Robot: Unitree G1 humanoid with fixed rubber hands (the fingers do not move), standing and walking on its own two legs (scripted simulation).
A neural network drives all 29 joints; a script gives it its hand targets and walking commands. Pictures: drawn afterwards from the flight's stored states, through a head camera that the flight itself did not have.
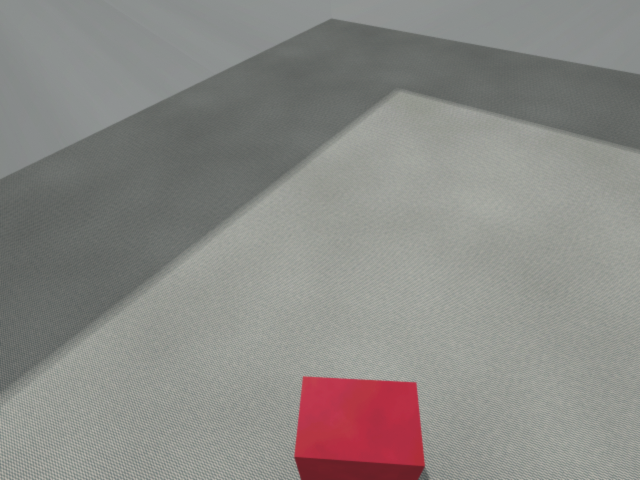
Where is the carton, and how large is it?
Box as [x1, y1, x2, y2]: [294, 376, 424, 479]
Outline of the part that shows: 303,376 294,455 301,479 418,478 424,466 415,382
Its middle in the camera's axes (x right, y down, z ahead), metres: +0.11 +0.53 +1.05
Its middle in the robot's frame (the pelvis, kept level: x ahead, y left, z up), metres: +0.41 -0.05 -0.65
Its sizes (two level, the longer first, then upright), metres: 0.299 0.196 0.254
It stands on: the floor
